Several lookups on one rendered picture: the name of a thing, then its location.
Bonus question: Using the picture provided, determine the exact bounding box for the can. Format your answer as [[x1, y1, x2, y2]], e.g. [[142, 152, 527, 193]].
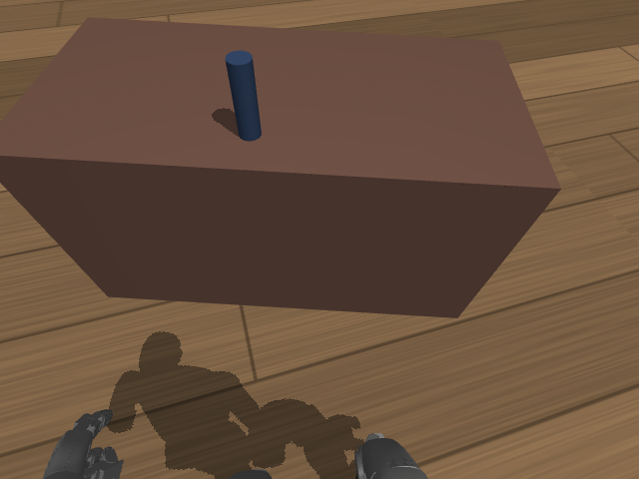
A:
[[226, 51, 262, 142]]

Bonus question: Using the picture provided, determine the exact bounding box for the left robot hand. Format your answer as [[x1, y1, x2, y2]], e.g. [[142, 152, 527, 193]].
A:
[[43, 409, 124, 479]]

